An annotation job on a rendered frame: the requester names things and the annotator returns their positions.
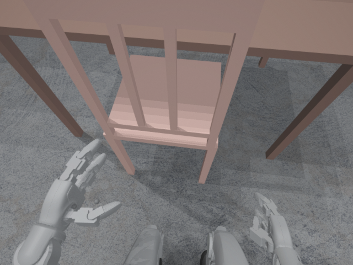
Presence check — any table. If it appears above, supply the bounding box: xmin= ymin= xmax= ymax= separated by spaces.
xmin=0 ymin=0 xmax=353 ymax=160

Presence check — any robot thigh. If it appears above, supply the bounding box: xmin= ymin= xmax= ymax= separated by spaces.
xmin=123 ymin=228 xmax=164 ymax=265
xmin=207 ymin=230 xmax=249 ymax=265

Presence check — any robot right hand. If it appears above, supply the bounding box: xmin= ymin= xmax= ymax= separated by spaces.
xmin=249 ymin=192 xmax=293 ymax=254

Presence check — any robot left hand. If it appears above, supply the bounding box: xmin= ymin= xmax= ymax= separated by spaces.
xmin=39 ymin=139 xmax=122 ymax=231

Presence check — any chair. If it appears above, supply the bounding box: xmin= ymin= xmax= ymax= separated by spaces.
xmin=23 ymin=0 xmax=265 ymax=184

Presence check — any right robot forearm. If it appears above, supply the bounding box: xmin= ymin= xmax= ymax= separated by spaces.
xmin=272 ymin=247 xmax=304 ymax=265

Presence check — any robot left thigh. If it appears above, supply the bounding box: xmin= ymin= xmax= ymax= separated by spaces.
xmin=123 ymin=228 xmax=164 ymax=265

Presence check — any robot right thigh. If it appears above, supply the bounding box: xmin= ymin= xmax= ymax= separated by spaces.
xmin=207 ymin=230 xmax=249 ymax=265

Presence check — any left robot forearm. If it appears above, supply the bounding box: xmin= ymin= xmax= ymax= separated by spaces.
xmin=12 ymin=224 xmax=66 ymax=265

